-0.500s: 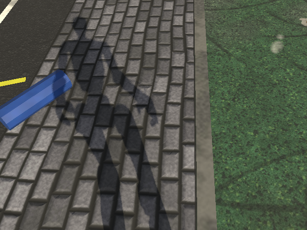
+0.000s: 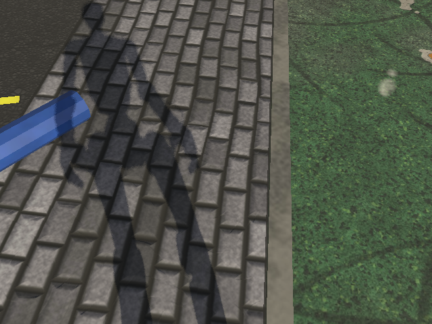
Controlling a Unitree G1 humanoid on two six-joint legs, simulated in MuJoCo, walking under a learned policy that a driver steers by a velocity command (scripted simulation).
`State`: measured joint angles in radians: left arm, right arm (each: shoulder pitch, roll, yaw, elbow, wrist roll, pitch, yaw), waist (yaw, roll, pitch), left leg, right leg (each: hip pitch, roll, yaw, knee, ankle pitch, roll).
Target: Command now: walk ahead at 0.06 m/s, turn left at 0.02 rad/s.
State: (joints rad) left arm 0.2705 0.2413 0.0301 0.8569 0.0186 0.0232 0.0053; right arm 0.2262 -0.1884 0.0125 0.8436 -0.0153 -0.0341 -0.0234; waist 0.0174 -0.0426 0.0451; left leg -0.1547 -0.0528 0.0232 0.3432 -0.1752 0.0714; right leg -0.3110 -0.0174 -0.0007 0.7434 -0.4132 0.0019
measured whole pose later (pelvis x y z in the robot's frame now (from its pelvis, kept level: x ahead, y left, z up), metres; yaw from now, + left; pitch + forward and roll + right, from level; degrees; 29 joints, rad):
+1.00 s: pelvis +0.03 -0.02 +0.00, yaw +0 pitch -2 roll +0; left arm 0.28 0.15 -0.01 1.15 0.01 0.00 0.04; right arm 0.29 -0.15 0.01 1.17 -0.01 -0.01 -0.05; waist 0.00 0.00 0.04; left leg -0.10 -0.03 0.01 0.37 -0.24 0.03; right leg -0.14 0.01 -0.01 0.39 -0.22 -0.02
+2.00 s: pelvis +0.03 -0.02 +0.00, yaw +0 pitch -1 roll +0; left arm 0.33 0.12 -0.01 1.17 0.01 -0.01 0.04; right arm 0.35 -0.11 0.01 1.16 -0.01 -0.02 -0.05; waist 0.00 0.00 0.03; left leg -0.12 -0.03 0.02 0.39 -0.25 0.04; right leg -0.16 0.01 -0.01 0.40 -0.22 -0.01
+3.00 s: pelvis +0.19 -0.08 +0.00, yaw +0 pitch +1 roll +1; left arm 0.52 0.11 0.01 1.12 0.02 -0.10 0.01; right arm 0.19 -0.19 -0.05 1.00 -0.03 -0.05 0.03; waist 0.02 0.03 0.02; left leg -0.60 0.05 0.06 1.00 -0.17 0.06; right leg 0.03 0.06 -0.08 0.23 -0.28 -0.08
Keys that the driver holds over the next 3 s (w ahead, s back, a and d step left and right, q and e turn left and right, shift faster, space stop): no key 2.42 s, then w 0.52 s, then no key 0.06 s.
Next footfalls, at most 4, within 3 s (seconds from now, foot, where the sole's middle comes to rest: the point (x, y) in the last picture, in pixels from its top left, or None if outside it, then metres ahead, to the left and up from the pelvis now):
0.12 right None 0.06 -0.13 -0.78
2.74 right None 0.13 -0.14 -0.78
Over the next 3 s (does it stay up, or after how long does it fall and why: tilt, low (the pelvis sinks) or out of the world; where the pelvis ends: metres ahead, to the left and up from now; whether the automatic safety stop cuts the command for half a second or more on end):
stays up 0.19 -0.08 0.00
